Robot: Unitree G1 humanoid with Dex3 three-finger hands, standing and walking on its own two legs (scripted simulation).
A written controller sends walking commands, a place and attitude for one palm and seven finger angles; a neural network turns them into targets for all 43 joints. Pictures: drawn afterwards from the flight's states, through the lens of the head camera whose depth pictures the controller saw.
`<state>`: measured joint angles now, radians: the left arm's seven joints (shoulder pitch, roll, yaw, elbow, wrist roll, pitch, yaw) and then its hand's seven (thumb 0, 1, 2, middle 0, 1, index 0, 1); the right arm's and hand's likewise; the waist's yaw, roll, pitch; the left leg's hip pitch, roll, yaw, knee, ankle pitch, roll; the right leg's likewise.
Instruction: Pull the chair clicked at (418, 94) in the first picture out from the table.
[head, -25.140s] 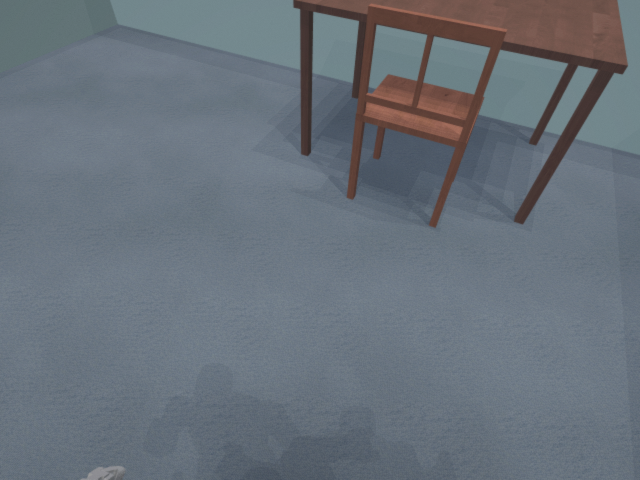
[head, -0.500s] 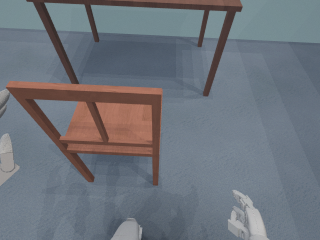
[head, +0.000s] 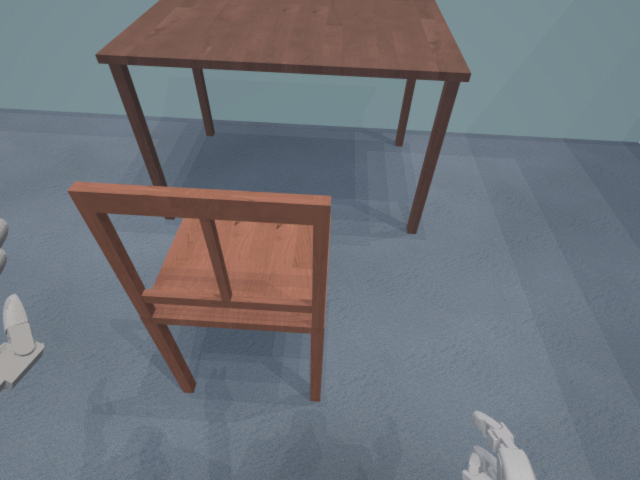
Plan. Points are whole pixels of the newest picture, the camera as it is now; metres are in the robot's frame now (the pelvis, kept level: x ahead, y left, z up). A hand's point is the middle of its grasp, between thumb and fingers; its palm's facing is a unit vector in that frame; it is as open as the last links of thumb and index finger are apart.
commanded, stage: stop stepping back and stand still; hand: left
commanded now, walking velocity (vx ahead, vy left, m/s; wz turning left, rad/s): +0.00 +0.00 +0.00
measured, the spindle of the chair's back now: (217, 260) +0.53 +0.23 -0.11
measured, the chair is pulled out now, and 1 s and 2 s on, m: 0.57 0.57 0.57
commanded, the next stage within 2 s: let the arm hang, fingers relaxed in 0.12 s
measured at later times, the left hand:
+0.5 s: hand out of the picture +0.09 +0.16 -0.17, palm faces +0.03 -0.99 -0.15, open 7.2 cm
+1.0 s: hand out of the picture -0.03 +0.15 -0.17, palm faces +0.04 -0.98 -0.19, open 7.4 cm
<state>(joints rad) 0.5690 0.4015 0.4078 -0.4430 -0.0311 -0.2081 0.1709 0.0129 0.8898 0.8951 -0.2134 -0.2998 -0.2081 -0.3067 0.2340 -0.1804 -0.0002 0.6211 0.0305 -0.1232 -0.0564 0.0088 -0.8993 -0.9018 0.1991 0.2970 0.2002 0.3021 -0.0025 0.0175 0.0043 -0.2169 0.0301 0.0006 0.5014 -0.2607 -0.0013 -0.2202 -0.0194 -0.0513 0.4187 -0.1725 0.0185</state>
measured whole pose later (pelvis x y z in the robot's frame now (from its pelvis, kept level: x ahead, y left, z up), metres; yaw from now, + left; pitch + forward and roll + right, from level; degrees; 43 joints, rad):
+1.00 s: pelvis +0.00 -0.01 +0.00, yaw +0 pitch -2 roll +0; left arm 0.36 0.13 -0.01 1.08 0.01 0.03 0.03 0.00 0.91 0.90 -0.20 -0.30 -0.19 -0.30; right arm 0.39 -0.10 0.00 1.08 -0.01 0.01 -0.03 0.00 -0.90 -0.90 0.20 0.30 0.20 0.30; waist 0.00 0.02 0.03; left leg -0.20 0.03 0.00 0.49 -0.26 -0.01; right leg -0.24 -0.02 -0.05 0.48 -0.21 0.00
